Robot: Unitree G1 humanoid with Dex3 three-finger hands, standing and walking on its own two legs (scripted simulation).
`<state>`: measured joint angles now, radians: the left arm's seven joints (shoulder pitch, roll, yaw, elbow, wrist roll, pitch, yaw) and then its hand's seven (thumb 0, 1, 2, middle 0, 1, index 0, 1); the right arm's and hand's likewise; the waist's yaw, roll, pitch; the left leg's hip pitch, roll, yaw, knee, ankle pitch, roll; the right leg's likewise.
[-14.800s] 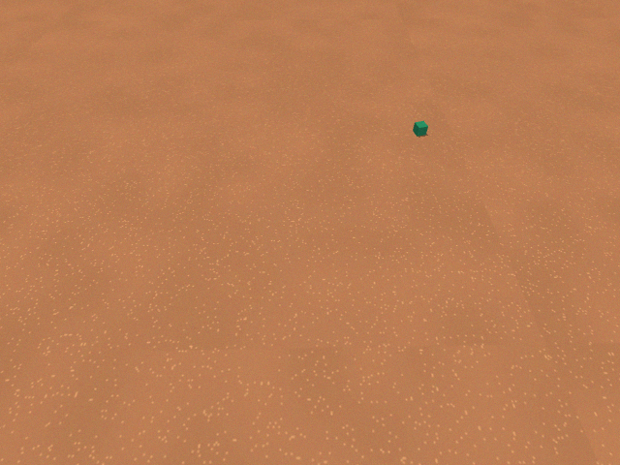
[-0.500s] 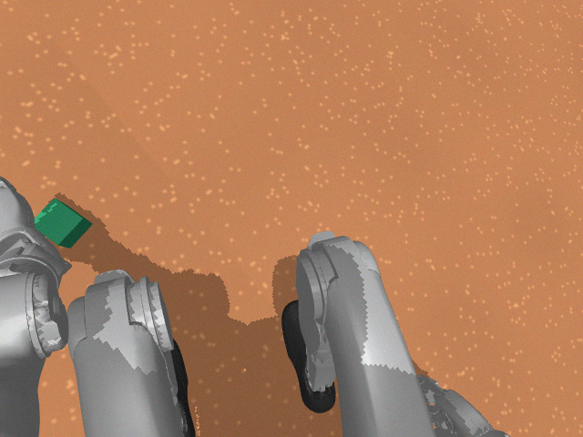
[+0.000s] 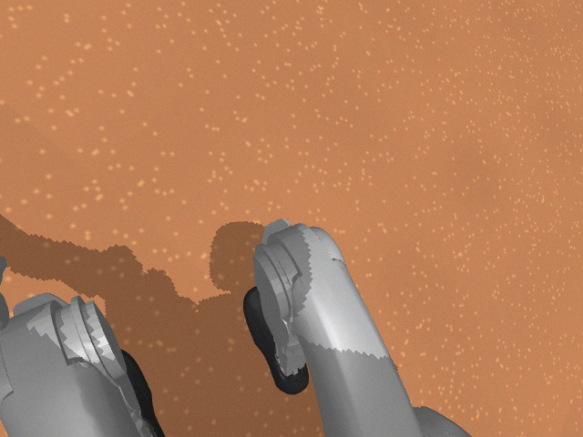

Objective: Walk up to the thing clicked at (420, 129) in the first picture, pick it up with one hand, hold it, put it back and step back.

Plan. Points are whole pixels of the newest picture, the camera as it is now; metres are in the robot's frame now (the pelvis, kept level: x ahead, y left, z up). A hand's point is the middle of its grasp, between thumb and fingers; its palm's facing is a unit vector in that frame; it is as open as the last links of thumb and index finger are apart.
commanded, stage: rest palm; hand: left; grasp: from above
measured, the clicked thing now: out of the picture +0.40 +0.31 -0.28
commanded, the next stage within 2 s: close in 1.32 s
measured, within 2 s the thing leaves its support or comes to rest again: neither
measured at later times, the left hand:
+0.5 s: hand out of the picture +0.39 +0.32 -0.25, palm faces -0.26 -0.34 -0.90, open 14.2 cm
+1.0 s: hand out of the picture +0.37 +0.33 -0.25, palm faces -0.29 -0.33 -0.90, open 14.2 cm
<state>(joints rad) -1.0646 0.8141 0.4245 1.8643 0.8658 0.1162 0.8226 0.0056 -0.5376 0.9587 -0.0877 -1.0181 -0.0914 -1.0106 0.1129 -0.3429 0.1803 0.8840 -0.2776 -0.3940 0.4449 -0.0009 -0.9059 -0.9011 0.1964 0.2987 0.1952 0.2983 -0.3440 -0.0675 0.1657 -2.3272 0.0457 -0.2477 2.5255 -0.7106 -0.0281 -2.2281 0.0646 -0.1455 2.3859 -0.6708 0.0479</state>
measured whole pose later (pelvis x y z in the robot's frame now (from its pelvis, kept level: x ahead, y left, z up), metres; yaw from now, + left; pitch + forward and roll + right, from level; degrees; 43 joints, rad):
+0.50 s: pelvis +0.00 +0.00 +0.00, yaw -1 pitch +25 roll -13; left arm -1.06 0.85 0.31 1.88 0.85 0.10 0.84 0.00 -0.54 0.96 -0.08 -1.03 -0.09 -1.02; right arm 0.09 -0.37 0.21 0.84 -0.26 -0.46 0.46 0.00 -0.91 -0.90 0.20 0.30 0.19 0.30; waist -0.34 -0.11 0.20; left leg -2.29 0.03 -0.28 2.54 -0.72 -0.03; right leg -2.17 0.06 -0.18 2.38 -0.68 0.05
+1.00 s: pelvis +0.00 +0.00 +0.01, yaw -1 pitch +25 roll -14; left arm -1.02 0.83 0.22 1.83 0.81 0.09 0.80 0.00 -0.56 0.99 -0.10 -1.02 -0.09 -1.03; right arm 0.08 -0.35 0.23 0.83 -0.24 -0.47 0.46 0.00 -0.91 -0.91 0.20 0.30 0.19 0.30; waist -0.31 -0.12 0.19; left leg -2.29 0.03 -0.30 2.52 -0.71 -0.04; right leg -2.16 0.06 -0.19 2.35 -0.67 0.05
